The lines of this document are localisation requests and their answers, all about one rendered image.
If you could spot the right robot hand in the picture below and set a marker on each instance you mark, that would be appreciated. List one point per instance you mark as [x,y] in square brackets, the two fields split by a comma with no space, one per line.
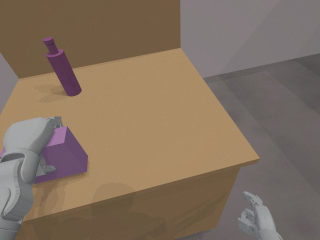
[252,222]

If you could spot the sponge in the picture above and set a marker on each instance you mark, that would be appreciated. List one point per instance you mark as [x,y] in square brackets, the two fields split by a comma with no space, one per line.
[64,152]

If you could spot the robot right forearm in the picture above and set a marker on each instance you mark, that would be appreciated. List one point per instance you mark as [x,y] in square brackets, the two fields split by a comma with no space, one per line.
[268,234]

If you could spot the robot left forearm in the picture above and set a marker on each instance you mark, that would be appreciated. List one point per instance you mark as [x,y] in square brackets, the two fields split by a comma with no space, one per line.
[18,168]

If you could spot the left robot hand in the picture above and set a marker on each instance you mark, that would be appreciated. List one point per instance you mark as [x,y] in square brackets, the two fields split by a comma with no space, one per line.
[33,135]

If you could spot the table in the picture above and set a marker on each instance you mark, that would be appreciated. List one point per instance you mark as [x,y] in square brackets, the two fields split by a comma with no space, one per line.
[163,153]

